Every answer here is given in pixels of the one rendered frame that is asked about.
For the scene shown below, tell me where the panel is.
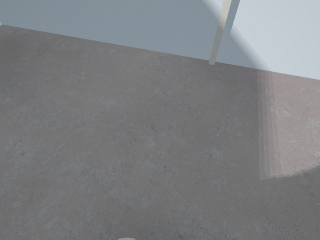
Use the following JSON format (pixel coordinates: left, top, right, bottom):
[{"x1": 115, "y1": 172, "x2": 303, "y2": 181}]
[{"x1": 208, "y1": 0, "x2": 232, "y2": 65}]

